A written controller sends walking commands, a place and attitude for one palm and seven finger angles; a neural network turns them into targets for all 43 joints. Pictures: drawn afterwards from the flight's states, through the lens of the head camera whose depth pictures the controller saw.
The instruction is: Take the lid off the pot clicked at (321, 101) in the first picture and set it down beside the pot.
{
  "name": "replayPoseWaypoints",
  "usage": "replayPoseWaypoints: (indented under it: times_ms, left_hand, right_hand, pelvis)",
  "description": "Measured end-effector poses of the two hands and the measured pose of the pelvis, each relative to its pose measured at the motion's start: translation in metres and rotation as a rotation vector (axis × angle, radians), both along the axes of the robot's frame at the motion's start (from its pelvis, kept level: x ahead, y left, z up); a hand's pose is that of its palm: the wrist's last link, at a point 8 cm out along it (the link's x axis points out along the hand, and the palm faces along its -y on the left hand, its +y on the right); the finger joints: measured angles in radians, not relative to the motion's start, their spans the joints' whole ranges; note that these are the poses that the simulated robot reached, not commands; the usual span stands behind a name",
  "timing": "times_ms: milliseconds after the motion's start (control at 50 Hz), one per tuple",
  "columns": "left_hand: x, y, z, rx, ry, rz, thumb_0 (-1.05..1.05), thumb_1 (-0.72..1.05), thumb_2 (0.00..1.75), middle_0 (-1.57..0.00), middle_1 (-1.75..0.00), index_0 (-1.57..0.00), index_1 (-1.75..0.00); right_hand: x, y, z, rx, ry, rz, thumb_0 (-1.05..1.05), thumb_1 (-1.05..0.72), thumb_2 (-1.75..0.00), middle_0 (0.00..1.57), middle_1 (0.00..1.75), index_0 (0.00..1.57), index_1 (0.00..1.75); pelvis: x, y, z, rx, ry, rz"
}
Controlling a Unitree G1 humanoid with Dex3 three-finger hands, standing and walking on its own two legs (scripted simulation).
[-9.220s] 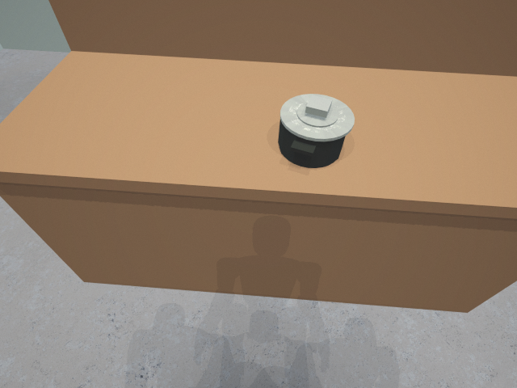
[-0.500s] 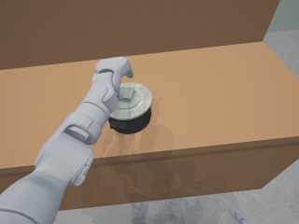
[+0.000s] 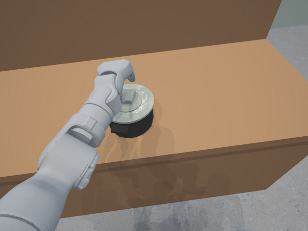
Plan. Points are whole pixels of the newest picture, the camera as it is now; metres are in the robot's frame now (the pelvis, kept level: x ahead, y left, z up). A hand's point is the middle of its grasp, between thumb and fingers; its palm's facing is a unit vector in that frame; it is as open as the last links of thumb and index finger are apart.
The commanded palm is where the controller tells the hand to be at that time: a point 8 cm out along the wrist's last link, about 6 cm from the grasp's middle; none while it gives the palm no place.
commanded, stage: lower the open fingers around the knob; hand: left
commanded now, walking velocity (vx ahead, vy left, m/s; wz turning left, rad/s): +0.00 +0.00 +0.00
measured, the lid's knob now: (126, 96) +0.51 +0.07 +0.06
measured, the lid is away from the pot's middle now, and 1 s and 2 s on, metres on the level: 0.00 0.01 0.01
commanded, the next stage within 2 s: close the fingers and squeeze the knob in 0.78 s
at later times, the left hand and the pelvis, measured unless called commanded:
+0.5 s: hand (124, 97) +0.47 +0.07 +0.09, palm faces -0.32 -0.07 -0.95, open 10.3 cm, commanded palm +0.47 +0.07 +0.14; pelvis +0.00 +0.00 +0.00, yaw +0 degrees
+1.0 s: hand (125, 99) +0.47 +0.07 +0.08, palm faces -0.31 -0.05 -0.95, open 10.4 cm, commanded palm +0.47 +0.07 +0.13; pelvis +0.01 +0.00 +0.00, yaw +0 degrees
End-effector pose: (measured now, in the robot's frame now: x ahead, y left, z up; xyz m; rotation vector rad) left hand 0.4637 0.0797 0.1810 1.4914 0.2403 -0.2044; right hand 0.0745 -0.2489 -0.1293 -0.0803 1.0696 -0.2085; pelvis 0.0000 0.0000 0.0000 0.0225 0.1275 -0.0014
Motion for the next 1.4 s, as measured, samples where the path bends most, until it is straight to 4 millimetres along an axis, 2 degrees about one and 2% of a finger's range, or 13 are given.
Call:
replayPoseWaypoints:
  times_ms: [120,420,580,920,1120,1240,1400]
  left_hand:
    - [-0.001,-0.002,-0.012,-0.006,0.012,-0.012,0.00,-0.32,1.44,-0.83,-0.08,-0.83,-0.09]
    - [0.004,-0.006,-0.029,0.025,0.027,0.023,0.00,-0.31,1.44,-0.83,-0.08,-0.83,-0.09]
    - [0.005,-0.005,-0.038,0.016,0.040,0.006,0.00,-0.31,1.44,-0.81,-0.08,-0.82,-0.08]
    - [0.003,-0.006,-0.043,0.015,0.025,0.006,0.00,-0.31,1.43,-0.80,-0.09,-0.80,-0.09]
    - [0.001,-0.006,-0.044,0.010,0.031,0.003,0.00,-0.18,1.21,-0.65,-0.41,-0.65,-0.42]
    - [0.001,-0.005,-0.044,0.004,0.028,0.002,0.00,-0.10,1.15,-0.61,-0.59,-0.60,-0.59]
    - [0.002,-0.002,-0.044,0.001,0.021,0.008,0.00,-0.01,1.10,-0.59,-0.74,-0.57,-0.74]
  right_hand:
    - [-0.002,-0.002,0.000,-0.006,0.014,-0.005,0.01,-0.91,-0.90,0.20,0.30,0.20,0.30]
    - [0.010,-0.002,0.000,-0.005,0.005,-0.004,0.01,-0.90,-0.90,0.20,0.30,0.20,0.30]
    - [0.007,-0.006,-0.001,-0.015,0.023,-0.010,0.01,-0.90,-0.90,0.20,0.30,0.20,0.30]
    - [0.006,-0.004,-0.004,-0.001,0.047,-0.016,0.01,-0.91,-0.90,0.20,0.30,0.20,0.30]
    - [0.012,0.000,-0.004,0.009,0.024,-0.009,0.01,-0.91,-0.90,0.20,0.30,0.20,0.30]
    - [0.011,-0.001,-0.002,0.002,0.020,-0.010,0.01,-0.91,-0.90,0.20,0.30,0.20,0.30]
    - [0.009,-0.004,-0.001,-0.003,0.030,-0.017,0.01,-0.91,-0.90,0.20,0.30,0.20,0.30]
  pelvis:
    - [0.001,0.000,0.000,-0.001,0.005,-0.001]
    - [0.004,-0.002,-0.001,-0.002,0.030,-0.001]
    - [0.006,-0.004,-0.002,-0.004,0.041,0.001]
    - [0.008,-0.003,-0.002,-0.007,0.041,0.004]
    - [0.007,-0.003,-0.002,-0.006,0.038,0.004]
    - [0.007,-0.002,-0.002,-0.006,0.038,0.003]
    - [0.008,-0.002,-0.002,-0.007,0.037,0.000]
